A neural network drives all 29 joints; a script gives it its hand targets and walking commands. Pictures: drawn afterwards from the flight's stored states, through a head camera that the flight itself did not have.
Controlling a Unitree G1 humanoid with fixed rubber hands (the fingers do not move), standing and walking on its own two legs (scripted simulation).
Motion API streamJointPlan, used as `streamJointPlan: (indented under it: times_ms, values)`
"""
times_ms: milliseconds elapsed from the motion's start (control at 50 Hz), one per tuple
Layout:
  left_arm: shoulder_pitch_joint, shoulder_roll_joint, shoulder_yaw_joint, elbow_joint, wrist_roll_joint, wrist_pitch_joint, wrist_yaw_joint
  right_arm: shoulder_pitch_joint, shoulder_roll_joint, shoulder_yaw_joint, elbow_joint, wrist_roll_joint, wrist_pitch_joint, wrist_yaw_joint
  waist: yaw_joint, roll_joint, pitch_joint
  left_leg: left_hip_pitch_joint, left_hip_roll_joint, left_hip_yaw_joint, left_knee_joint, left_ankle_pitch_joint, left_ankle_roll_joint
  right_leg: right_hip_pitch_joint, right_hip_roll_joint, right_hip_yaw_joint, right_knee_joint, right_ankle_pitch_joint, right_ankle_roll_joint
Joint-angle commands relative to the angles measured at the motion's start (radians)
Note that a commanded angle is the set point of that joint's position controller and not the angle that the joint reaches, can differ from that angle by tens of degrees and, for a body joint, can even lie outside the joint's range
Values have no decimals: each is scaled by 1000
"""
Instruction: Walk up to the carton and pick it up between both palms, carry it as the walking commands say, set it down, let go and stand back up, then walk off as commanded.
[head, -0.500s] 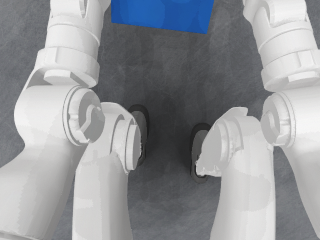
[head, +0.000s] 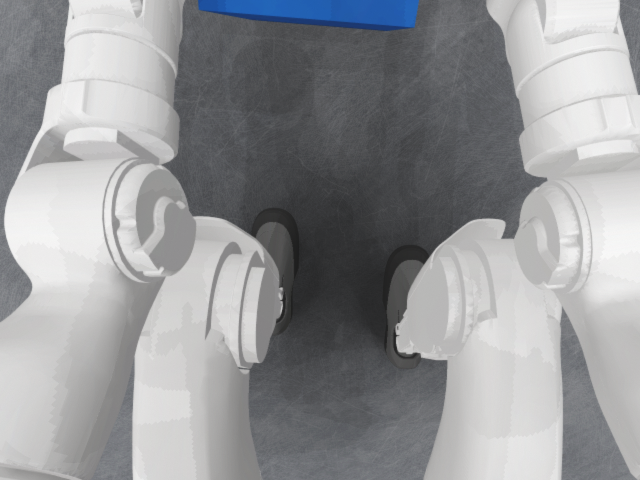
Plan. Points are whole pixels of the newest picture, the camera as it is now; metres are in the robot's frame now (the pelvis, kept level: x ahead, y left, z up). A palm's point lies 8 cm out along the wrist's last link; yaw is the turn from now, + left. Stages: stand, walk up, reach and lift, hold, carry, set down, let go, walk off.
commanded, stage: set down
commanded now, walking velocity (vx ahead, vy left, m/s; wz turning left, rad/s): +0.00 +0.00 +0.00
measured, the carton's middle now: out of the picture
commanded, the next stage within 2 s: none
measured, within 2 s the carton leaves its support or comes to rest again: rests again in 0.46 s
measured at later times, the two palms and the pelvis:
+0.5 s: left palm out of the picture +0.57 +0.19 -0.16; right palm out of the picture +0.58 -0.09 -0.18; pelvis +0.01 +0.00 +0.00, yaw +0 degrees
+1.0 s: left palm out of the picture +0.58 +0.19 -0.16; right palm out of the picture +0.58 -0.09 -0.18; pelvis +0.01 +0.00 -0.01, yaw +0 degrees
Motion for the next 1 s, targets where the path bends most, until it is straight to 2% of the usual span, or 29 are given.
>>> streamJointPlan:
  times_ms: [0, 160, 240, 260, 340, 380, 420, 440, 520, 540, 560, 680, 880, 960, 980]
  values:
    - [-97, -1113, -301, 139, -39, 89, -413, -391, 918, 206, -133, -96, 6, 241, -97, -72, -1076, 568, -117, 7, -89, 283, -5, 219, 94, 78, -222, 307, -27]
    - [-66, -1080, -270, 157, -22, 94, -421, -355, 885, 187, -113, -126, 13, 238, -105, -82, -992, 529, -116, 2, -89, 244, -3, 209, 91, 83, -218, 283, -29]
    - [-47, -1067, -263, 161, -20, 97, -418, -332, 868, 179, -104, -136, 15, 238, -116, -78, -957, 535, -118, -2, -90, 235, -4, 207, 90, 82, -214, 277, -30]
    - [-55, -1066, -273, 153, -26, 97, -417, -325, 857, 176, -99, -139, 14, 238, -129, -67, -955, 540, -117, -2, -85, 234, -7, 207, 89, 81, -214, 277, -31]
    - [-32, -1060, -266, 157, -22, 93, -412, -306, 854, 169, -103, -147, 10, 239, -124, -63, -939, 562, -119, -5, -81, 258, -9, 208, 91, 78, -207, 292, -28]
    - [-34, -1062, -271, 154, -26, 88, -411, -308, 859, 167, -106, -150, 7, 238, -134, -67, -944, 569, -120, -7, -76, 272, -9, 216, 92, 74, -200, 310, -26]
    - [-15, -1059, -264, 163, -19, 87, -410, -301, 859, 172, -110, -151, 5, 239, -120, -67, -944, 570, -120, -4, -72, 284, -10, 224, 92, 78, -198, 319, -25]
    - [-23, -1058, -266, 158, -20, 85, -411, -298, 857, 169, -111, -154, 4, 239, -128, -65, -940, 577, -119, -10, -71, 290, -10, 221, 93, 77, -195, 323, -24]
    - [0, -1048, -259, 171, -15, 82, -411, -293, 858, 169, -116, -163, 4, 237, -124, -78, -941, 570, -118, -5, -66, 294, -10, 239, 92, 75, -193, 332, -21]
    - [-14, -1052, -265, 156, -20, 81, -411, -282, 856, 166, -113, -165, 4, 237, -135, -72, -946, 575, -118, -8, -63, 303, -12, 242, 93, 77, -190, 344, -21]
    - [-6, -1045, -263, 154, -17, 77, -410, -282, 858, 164, -116, -164, 3, 238, -123, -66, -947, 574, -118, -4, -62, 308, -12, 244, 93, 80, -188, 349, -21]
    - [1, -1017, -252, 155, -16, 70, -404, -271, 836, 148, -122, -174, -3, 232, -127, -73, -951, 581, -118, -5, -58, 311, -15, 254, 92, 76, -185, 352, -17]
    - [35, -816, -213, 132, -2, 30, -347, -240, 638, 88, -107, -194, -41, 175, -125, -80, -1012, 636, -112, -2, -51, 347, -29, 304, 83, 64, -178, 388, -1]
    - [64, -672, -183, 135, 8, 6, -302, -205, 499, 54, -87, -206, -65, 130, -121, -77, -1044, 676, -105, -3, -53, 371, -36, 320, 80, 64, -180, 402, 6]
    - [68, -627, -177, 130, 4, -2, -288, -195, 443, 46, -86, -209, -72, 115, -132, -80, -1053, 676, -104, -2, -55, 371, -39, 334, 78, 62, -182, 407, 8]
